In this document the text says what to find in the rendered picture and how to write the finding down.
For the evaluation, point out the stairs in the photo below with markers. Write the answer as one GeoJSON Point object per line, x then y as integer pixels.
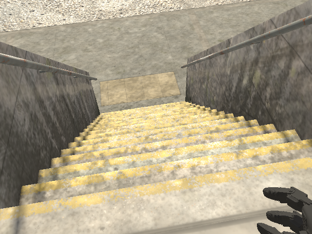
{"type": "Point", "coordinates": [157, 143]}

